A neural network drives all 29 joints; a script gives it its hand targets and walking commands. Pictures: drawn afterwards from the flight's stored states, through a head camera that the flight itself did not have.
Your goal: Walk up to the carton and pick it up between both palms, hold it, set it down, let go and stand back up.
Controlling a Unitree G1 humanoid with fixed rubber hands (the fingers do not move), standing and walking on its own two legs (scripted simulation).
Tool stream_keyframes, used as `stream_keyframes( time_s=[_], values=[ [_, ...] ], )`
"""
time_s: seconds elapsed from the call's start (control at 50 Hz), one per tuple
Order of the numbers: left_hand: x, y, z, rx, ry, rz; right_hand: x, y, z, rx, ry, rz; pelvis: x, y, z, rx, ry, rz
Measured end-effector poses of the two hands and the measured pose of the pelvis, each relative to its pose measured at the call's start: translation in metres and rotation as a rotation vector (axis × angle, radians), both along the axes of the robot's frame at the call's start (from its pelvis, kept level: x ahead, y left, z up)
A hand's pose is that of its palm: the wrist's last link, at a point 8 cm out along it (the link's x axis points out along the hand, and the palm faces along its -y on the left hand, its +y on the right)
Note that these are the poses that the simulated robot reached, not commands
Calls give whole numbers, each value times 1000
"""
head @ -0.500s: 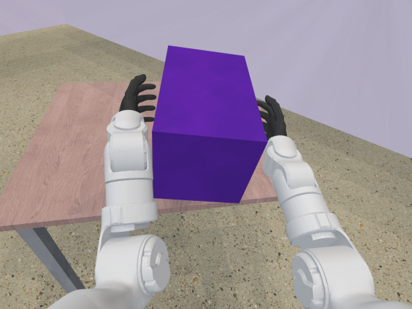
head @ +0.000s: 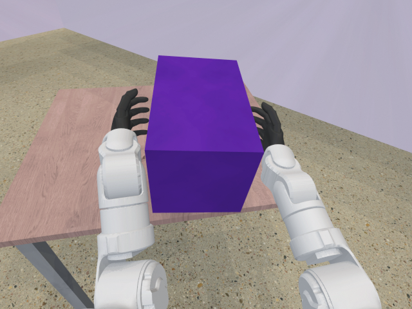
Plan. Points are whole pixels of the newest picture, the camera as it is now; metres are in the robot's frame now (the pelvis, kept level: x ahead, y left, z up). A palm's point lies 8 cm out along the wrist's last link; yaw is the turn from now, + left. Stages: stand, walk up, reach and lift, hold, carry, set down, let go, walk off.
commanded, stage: hold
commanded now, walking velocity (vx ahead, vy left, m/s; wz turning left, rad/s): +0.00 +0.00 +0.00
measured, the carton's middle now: (197, 130) +0.43 +0.02 +0.15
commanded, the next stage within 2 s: set down in 1.12 s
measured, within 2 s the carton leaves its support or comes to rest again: neither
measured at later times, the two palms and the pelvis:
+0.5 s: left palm (126, 127) +0.35 +0.14 +0.22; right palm (277, 141) +0.35 -0.13 +0.19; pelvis -0.02 -0.01 +0.00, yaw +0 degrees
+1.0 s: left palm (123, 135) +0.35 +0.15 +0.20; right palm (270, 147) +0.35 -0.12 +0.17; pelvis +0.00 +0.00 +0.00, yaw +0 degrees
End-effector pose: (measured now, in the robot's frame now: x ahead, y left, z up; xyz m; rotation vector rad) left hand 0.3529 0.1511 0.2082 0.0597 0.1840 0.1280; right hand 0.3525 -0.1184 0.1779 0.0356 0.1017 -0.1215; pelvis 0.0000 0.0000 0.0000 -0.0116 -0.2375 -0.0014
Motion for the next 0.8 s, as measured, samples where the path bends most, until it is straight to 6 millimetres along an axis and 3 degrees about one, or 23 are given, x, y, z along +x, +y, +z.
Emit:
stream_keyframes(
  time_s=[0.12,0.24,0.38,0.48,0.64,0.8],
  values=[
    [-9,-7,-5,-9,2,0,-11,-6,-10,-7,2,-2,-7,1,0,-4,8,-7],
    [-16,-8,5,-37,-33,1,-18,-7,3,-44,-31,-8,-16,-6,0,-1,20,-17],
    [-16,-6,18,-21,-44,9,-14,-6,21,-35,-43,4,-22,-11,0,4,18,-10],
    [-8,-7,17,6,-2,2,-8,-6,14,-16,-1,-2,-24,-10,0,4,23,-1],
    [6,-8,-1,-8,26,-25,-2,-8,-3,-13,24,-28,-17,-8,1,2,42,-3],
    [5,1,1,-31,-18,-1,3,1,6,-35,-15,-9,-5,-5,1,3,31,-4]
  ],
)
